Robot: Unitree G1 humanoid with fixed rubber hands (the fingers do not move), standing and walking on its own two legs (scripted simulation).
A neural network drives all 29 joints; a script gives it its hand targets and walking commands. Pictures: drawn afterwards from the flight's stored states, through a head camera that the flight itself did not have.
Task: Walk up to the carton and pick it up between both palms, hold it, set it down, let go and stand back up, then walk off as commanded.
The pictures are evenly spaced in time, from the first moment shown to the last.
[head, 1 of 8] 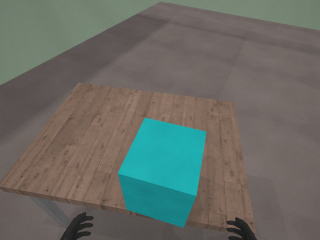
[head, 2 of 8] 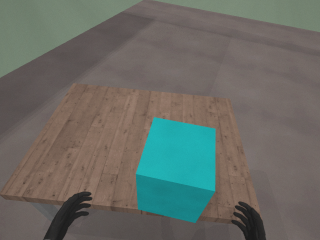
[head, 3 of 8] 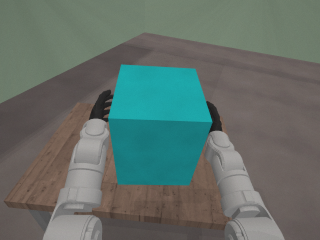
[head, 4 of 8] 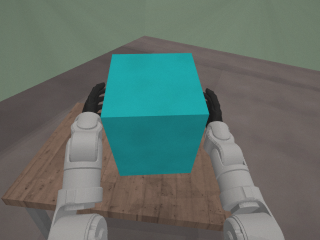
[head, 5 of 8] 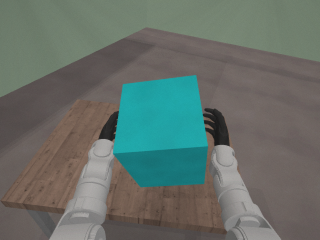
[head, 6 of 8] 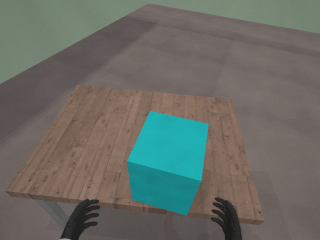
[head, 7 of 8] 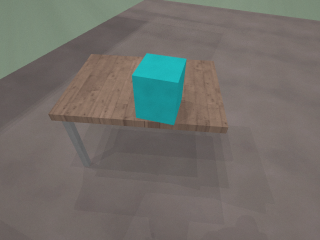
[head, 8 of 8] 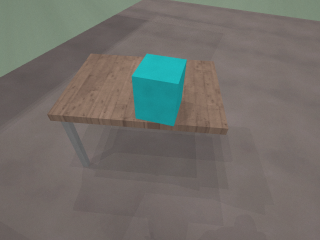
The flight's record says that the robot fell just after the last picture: no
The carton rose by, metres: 0.30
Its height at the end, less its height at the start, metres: +0.00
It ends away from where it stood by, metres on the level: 0.03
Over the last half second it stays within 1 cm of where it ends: yes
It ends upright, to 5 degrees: yes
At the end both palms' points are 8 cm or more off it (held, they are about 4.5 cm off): yes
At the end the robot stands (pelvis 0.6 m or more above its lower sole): yes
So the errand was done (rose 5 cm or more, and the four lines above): yes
